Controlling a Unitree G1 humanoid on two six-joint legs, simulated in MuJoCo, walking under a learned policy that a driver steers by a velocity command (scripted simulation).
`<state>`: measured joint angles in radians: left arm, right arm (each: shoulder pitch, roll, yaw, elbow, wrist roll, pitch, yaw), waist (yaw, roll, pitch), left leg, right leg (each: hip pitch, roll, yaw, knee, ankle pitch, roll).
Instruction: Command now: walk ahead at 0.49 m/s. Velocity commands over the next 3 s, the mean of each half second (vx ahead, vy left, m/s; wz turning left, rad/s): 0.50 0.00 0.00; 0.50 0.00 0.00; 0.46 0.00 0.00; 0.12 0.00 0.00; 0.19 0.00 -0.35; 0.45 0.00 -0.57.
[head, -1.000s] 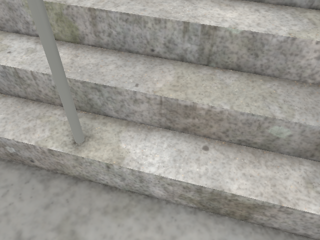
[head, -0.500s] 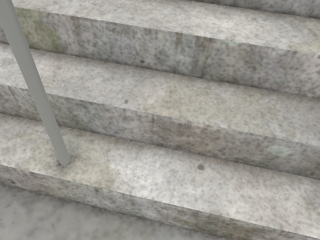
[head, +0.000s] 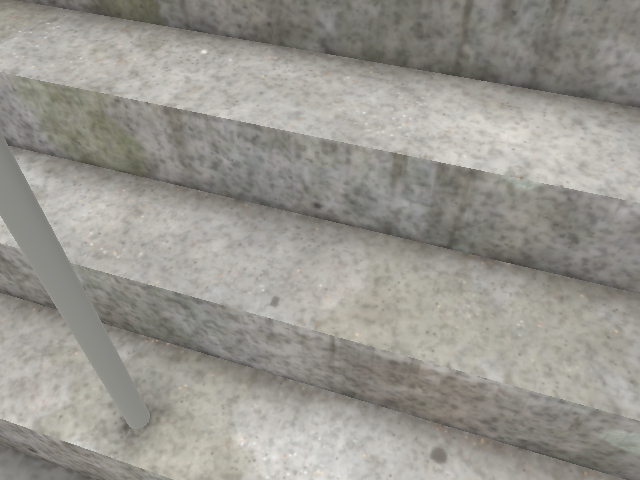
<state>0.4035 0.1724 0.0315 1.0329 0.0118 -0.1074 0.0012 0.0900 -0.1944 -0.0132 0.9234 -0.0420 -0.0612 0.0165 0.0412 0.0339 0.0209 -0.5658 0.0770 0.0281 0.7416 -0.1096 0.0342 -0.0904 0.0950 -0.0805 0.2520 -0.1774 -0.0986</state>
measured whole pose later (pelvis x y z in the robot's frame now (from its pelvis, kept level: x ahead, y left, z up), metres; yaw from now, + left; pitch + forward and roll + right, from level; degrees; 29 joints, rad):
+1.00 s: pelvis +0.41 -0.07 +0.19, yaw -1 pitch +3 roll +1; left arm 0.51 0.12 0.01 1.16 0.02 -0.11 0.00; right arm 0.02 -0.05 0.03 0.68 -0.02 -0.05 -0.04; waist 0.01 0.04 -0.02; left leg -1.30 -0.07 -0.06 2.07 -0.17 0.15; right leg -0.22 0.01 -0.12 0.51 -0.34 -0.07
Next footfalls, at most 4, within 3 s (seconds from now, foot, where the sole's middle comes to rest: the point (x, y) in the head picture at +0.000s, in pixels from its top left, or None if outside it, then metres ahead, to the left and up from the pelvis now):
0.14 left None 0.16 0.10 -0.78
0.68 right None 0.40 -0.15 -0.58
1.18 left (358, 286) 0.69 0.00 -0.38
1.68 right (478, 128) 0.88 -0.19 -0.18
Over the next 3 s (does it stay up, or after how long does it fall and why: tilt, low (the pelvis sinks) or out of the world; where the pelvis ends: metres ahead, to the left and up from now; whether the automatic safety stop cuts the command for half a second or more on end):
stays up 1.01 -0.36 0.72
